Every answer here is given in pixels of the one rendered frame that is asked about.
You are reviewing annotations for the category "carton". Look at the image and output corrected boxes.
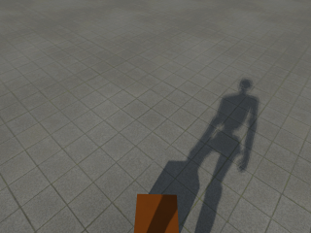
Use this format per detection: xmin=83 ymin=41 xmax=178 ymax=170
xmin=134 ymin=193 xmax=179 ymax=233

